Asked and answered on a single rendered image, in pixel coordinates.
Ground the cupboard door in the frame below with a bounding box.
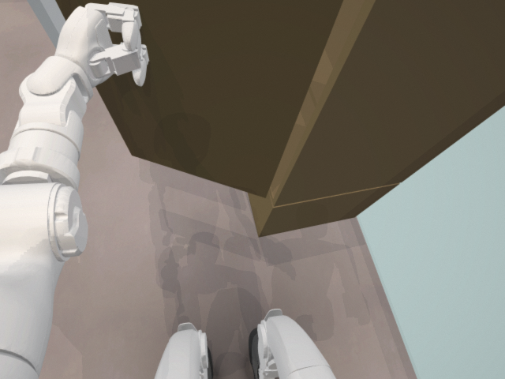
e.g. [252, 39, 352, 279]
[55, 0, 343, 198]

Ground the robot right thigh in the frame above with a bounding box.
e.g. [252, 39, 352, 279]
[257, 315, 336, 379]

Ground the left robot hand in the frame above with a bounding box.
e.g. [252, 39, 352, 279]
[54, 2, 149, 88]

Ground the handle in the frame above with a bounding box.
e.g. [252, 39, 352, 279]
[27, 0, 66, 48]

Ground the robot left upper arm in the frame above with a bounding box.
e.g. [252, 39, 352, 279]
[0, 182, 88, 379]

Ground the robot left thigh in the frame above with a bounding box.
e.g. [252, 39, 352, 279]
[155, 329, 208, 379]

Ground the left robot forearm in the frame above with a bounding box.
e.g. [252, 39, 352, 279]
[0, 56, 93, 192]

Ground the robot thigh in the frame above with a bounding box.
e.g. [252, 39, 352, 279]
[155, 329, 208, 379]
[257, 315, 336, 379]

